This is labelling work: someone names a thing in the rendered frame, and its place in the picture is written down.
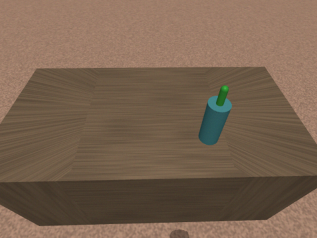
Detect bottle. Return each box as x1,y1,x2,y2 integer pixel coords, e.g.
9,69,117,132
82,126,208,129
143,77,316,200
199,85,232,145

